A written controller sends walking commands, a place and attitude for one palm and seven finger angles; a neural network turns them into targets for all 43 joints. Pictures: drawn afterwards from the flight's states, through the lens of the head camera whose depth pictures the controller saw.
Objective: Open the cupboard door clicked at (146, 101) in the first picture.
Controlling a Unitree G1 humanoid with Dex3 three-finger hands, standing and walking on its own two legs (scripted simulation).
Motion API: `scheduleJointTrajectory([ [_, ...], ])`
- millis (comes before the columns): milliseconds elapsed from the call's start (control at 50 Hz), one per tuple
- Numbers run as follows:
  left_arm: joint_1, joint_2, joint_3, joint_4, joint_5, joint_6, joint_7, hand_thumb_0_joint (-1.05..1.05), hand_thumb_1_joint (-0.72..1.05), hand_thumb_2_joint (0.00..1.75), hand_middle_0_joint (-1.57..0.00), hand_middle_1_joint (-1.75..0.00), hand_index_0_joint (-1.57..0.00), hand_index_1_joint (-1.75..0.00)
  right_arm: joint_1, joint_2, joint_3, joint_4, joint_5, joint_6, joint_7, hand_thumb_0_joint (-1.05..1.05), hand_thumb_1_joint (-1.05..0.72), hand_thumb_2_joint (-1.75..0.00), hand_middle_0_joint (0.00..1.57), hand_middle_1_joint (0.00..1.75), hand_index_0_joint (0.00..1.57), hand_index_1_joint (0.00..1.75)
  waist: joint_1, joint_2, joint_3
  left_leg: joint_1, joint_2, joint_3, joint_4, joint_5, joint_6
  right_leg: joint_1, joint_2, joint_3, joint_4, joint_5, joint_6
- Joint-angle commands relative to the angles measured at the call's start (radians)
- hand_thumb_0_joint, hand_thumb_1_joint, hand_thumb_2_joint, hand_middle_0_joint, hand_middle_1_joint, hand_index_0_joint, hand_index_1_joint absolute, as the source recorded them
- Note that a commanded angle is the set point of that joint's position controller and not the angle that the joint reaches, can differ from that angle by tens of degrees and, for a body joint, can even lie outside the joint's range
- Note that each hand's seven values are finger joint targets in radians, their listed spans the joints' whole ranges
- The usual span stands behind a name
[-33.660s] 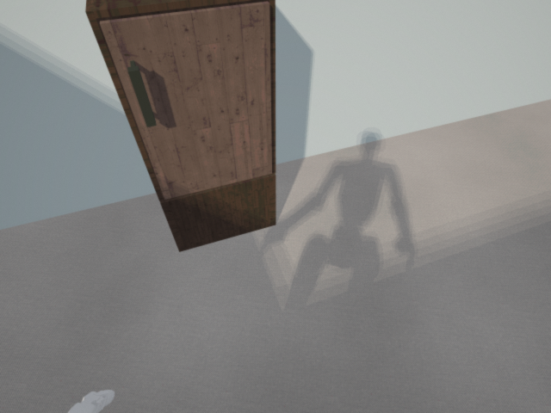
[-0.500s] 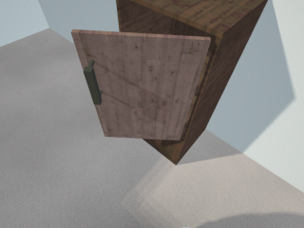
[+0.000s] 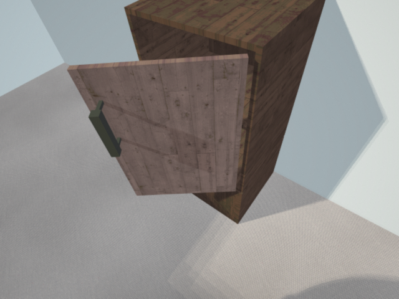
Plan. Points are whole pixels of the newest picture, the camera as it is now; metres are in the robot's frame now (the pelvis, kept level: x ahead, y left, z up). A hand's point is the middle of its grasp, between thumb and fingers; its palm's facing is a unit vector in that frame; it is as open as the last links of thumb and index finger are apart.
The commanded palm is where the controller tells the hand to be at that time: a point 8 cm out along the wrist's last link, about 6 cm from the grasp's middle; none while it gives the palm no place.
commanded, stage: come to a stop and stand still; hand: left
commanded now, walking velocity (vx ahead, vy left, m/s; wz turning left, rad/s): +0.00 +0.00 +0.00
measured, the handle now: (108, 129) +0.53 +0.27 +0.02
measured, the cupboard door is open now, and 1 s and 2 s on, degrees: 38 38 38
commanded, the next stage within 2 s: look again from close up in 0.44 s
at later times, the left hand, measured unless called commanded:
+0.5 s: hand out of the picture +0.03 +0.15 -0.17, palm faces +0.02 -0.98 -0.22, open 7.4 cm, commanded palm none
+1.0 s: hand out of the picture +0.03 +0.17 -0.17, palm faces +0.01 -0.97 -0.23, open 7.4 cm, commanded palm none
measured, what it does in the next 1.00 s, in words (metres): stands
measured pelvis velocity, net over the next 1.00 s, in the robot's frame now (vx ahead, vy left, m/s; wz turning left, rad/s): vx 0.01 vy -0.02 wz -0.02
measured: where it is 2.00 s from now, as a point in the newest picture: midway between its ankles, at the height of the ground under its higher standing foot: outside the picture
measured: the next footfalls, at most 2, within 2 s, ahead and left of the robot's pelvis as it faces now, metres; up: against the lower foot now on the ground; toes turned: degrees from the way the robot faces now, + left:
none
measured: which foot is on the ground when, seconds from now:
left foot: down 0.00-1.00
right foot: down 0.00-1.00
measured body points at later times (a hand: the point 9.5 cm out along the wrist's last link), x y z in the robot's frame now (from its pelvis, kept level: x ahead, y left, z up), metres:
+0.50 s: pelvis +0.02 -0.03 +0.00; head +0.04 -0.04 +0.45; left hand +0.03 +0.20 -0.15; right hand +0.06 -0.26 -0.16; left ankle -0.02 +0.09 -0.73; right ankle -0.05 -0.08 -0.73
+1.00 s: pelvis +0.01 -0.02 +0.01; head +0.03 -0.02 +0.46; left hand +0.03 +0.22 -0.15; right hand +0.02 -0.25 -0.15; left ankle -0.02 +0.09 -0.73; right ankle -0.05 -0.08 -0.73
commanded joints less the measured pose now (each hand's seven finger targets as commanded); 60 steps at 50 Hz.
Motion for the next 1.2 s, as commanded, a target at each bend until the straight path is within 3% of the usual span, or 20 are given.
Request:
scheduleJointTrajectory([
  [0,0.051,0.121,0.016,-0.025,-0.003,-0.020,0.015,0.00,0.90,0.90,-0.20,-0.30,-0.20,-0.30,0.038,-0.069,-0.009,-0.040,0.009,-0.027,-0.010,0.00,-0.90,-0.90,0.20,0.30,0.20,0.30,0.000,-0.160,-0.065,0.061,0.103,-0.115,-0.059,0.261,0.003,0.076,-0.148,0.152,-0.090,0.587,-0.016],
  [40,0.064,0.129,0.017,-0.018,-0.001,-0.019,0.016,0.00,0.90,0.90,-0.20,-0.30,-0.20,-0.30,0.027,-0.067,-0.007,-0.027,0.009,-0.028,-0.012,0.00,-0.90,-0.90,0.20,0.30,0.20,0.30,0.008,-0.124,-0.057,0.069,0.103,-0.108,-0.053,0.304,0.001,0.086,-0.146,0.152,-0.086,0.649,-0.008],
  [180,0.080,0.141,0.022,0.005,0.001,-0.005,0.018,0.00,0.90,0.90,-0.20,-0.30,-0.20,-0.30,-0.009,-0.069,-0.008,-0.001,0.011,-0.015,-0.021,0.00,-0.90,-0.90,0.20,0.30,0.20,0.30,0.014,-0.085,-0.010,0.080,0.109,-0.091,-0.073,0.267,-0.008,0.081,-0.145,0.156,-0.126,0.632,0.012],
  [280,0.079,0.149,0.028,0.011,0.003,0.000,0.017,0.00,0.90,0.90,-0.20,-0.30,-0.20,-0.30,-0.035,-0.076,-0.010,0.003,0.012,-0.011,-0.024,0.00,-0.90,-0.90,0.20,0.30,0.20,0.30,0.018,-0.084,0.000,0.083,0.112,-0.086,-0.080,0.249,-0.011,0.088,-0.141,0.166,-0.152,0.620,0.023],
  [420,0.080,0.160,0.035,0.012,0.005,0.001,0.017,0.00,0.90,0.90,-0.20,-0.30,-0.20,-0.30,-0.053,-0.086,-0.015,0.006,0.014,-0.012,-0.030,0.00,-0.90,-0.90,0.20,0.30,0.20,0.30,0.022,-0.097,-0.021,0.098,0.117,-0.078,-0.082,0.280,-0.013,0.124,-0.139,0.159,-0.155,0.704,0.037],
  [500,0.075,0.160,0.036,0.014,0.003,0.005,0.015,0.00,0.90,0.90,-0.20,-0.30,-0.20,-0.30,-0.059,-0.094,-0.016,0.007,0.013,-0.010,-0.031,0.00,-0.90,-0.90,0.20,0.30,0.20,0.30,0.024,-0.081,-0.010,0.102,0.121,-0.084,-0.094,0.263,-0.013,0.109,-0.140,0.161,-0.171,0.634,0.033],
  [560,0.080,0.166,0.039,0.013,0.004,0.004,0.016,0.00,0.90,0.90,-0.20,-0.30,-0.20,-0.30,-0.059,-0.099,-0.018,0.010,0.013,-0.012,-0.032,0.00,-0.90,-0.90,0.20,0.30,0.20,0.30,0.028,-0.095,-0.023,0.105,0.121,-0.079,-0.087,0.282,-0.011,0.129,-0.141,0.158,-0.169,0.679,0.043],
  [700,0.061,0.168,0.039,0.013,0.003,0.007,0.012,0.00,0.90,0.90,-0.20,-0.30,-0.20,-0.30,-0.056,-0.101,-0.019,0.020,0.012,-0.011,-0.031,0.00,-0.90,-0.90,0.20,0.30,0.20,0.30,0.028,-0.093,0.014,0.094,0.125,-0.090,-0.119,0.240,-0.010,0.103,-0.136,0.161,-0.190,0.564,0.034],
  [940,0.048,0.174,0.040,0.011,0.003,0.005,0.007,0.00,0.90,0.90,-0.20,-0.30,-0.20,-0.30,-0.045,-0.115,-0.020,0.035,0.011,-0.019,-0.029,0.00,-0.90,-0.90,0.20,0.30,0.20,0.30,0.030,-0.087,-0.009,0.114,0.135,-0.104,-0.143,0.268,-0.001,0.103,-0.135,0.155,-0.193,0.497,0.024],
  [1120,0.030,0.175,0.038,0.013,0.005,0.005,0.003,0.00,0.90,0.90,-0.20,-0.30,-0.20,-0.30,-0.055,-0.122,-0.021,0.044,0.010,-0.025,-0.027,0.00,-0.90,-0.90,0.20,0.30,0.20,0.30,0.030,-0.064,0.012,0.127,0.145,-0.125,-0.172,0.296,0.007,0.072,-0.128,0.149,-0.196,0.411,0.002],
  [1180,0.012,0.204,0.043,0.010,0.005,0.002,0.001,0.00,0.90,0.90,-0.20,-0.30,-0.20,-0.30,-0.069,-0.159,-0.028,0.038,0.010,-0.026,-0.026,0.00,-0.90,-0.90,0.20,0.30,0.20,0.30,0.033,-0.056,0.015,0.123,0.147,-0.131,-0.179,0.296,0.010,0.066,-0.135,0.160,-0.198,0.396,-0.007],
])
